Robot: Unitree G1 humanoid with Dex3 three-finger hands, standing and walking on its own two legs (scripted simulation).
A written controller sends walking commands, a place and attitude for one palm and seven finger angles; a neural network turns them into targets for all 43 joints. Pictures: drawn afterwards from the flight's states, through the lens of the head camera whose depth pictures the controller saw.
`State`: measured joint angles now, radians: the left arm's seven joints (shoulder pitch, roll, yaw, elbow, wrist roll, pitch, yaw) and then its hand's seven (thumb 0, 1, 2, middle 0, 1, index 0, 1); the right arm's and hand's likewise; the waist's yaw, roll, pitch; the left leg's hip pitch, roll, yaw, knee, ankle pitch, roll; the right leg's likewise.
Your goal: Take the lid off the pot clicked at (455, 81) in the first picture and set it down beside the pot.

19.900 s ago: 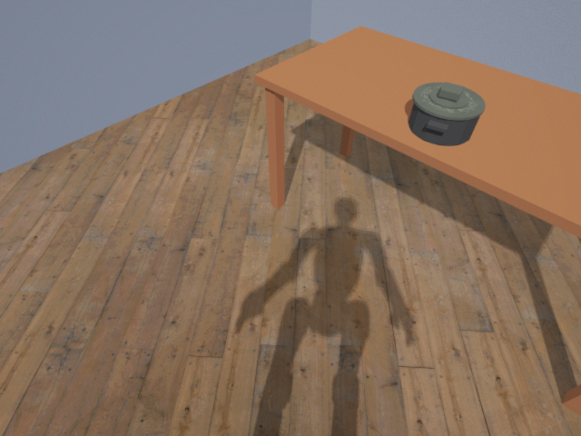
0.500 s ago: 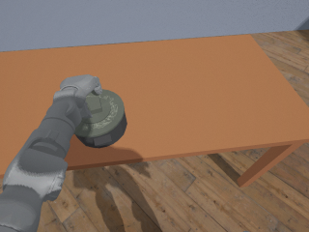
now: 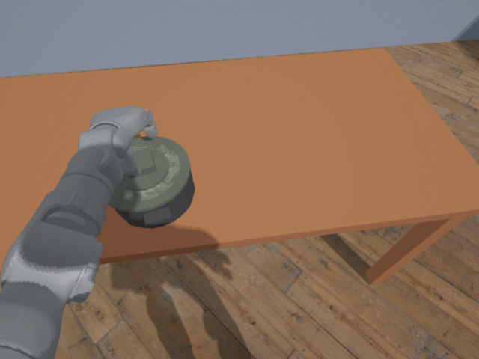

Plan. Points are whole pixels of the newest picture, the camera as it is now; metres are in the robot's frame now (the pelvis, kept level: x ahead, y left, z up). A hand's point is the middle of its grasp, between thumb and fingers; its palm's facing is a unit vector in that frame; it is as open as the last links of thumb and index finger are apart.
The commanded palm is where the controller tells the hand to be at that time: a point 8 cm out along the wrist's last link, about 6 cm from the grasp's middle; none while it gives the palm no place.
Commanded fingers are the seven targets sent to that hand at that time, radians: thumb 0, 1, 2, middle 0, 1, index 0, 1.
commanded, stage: move the open hand above the knob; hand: left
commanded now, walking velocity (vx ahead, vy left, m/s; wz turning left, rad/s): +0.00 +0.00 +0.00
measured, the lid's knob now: (140, 162) +0.49 +0.18 +0.02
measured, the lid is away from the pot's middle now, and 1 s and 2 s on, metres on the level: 0.00 0.00 0.00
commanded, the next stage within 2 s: none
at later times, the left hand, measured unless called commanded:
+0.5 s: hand (130, 153) +0.46 +0.17 +0.08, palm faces -0.36 -0.09 -0.93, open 10.6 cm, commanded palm +0.46 +0.18 +0.14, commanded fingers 0.00 -0.12 0.95 -0.49 -0.67 -0.49 -0.67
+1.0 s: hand (129, 155) +0.46 +0.18 +0.08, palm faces -0.38 -0.09 -0.92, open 10.6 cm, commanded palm +0.47 +0.19 +0.14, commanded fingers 0.00 -0.12 0.95 -0.49 -0.67 -0.49 -0.67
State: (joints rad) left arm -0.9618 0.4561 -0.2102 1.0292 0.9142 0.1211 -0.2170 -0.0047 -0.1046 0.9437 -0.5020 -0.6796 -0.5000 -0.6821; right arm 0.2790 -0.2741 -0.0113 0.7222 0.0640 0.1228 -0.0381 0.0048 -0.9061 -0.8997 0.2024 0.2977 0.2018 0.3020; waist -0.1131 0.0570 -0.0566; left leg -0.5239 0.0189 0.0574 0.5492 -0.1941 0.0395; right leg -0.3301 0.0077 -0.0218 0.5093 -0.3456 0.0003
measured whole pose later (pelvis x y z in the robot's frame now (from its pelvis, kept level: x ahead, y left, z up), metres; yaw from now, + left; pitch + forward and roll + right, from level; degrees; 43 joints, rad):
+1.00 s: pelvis -0.01 +0.00 +0.00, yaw +0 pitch +9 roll -1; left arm -0.95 0.45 -0.22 1.01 0.91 0.14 -0.23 0.00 -0.11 0.95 -0.51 -0.67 -0.50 -0.67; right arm 0.27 -0.28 -0.01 0.72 0.06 0.12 -0.05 0.00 -0.91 -0.90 0.20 0.30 0.20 0.30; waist -0.11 0.06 -0.05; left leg -0.51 0.02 0.05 0.54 -0.18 0.04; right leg -0.32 0.01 -0.03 0.51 -0.34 0.00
